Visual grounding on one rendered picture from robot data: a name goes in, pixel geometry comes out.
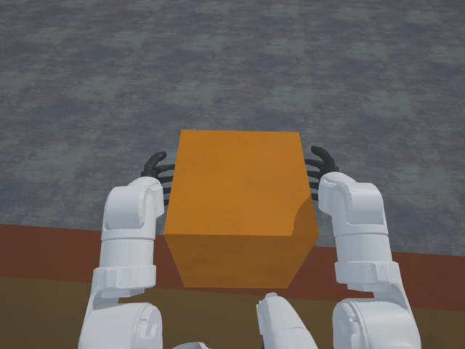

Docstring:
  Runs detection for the right robot forearm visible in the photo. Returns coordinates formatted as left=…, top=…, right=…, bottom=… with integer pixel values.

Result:
left=318, top=172, right=421, bottom=347

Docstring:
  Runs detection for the robot right upper arm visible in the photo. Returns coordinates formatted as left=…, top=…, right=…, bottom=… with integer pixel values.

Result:
left=332, top=298, right=421, bottom=349

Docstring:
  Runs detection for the right robot thigh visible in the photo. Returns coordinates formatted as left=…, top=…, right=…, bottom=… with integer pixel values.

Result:
left=256, top=296, right=318, bottom=349

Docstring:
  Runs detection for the left robot hand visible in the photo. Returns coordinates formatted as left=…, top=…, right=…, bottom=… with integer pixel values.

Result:
left=141, top=151, right=175, bottom=206

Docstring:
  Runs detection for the carton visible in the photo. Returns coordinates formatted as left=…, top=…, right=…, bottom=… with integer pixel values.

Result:
left=163, top=129, right=319, bottom=289

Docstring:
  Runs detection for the right robot hand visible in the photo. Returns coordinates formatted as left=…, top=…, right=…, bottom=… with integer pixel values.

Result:
left=304, top=146, right=339, bottom=201

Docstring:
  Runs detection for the left robot forearm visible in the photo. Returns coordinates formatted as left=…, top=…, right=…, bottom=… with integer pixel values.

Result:
left=78, top=177, right=164, bottom=349

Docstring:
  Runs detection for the robot left upper arm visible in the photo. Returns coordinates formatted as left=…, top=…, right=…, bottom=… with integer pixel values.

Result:
left=79, top=302, right=163, bottom=349

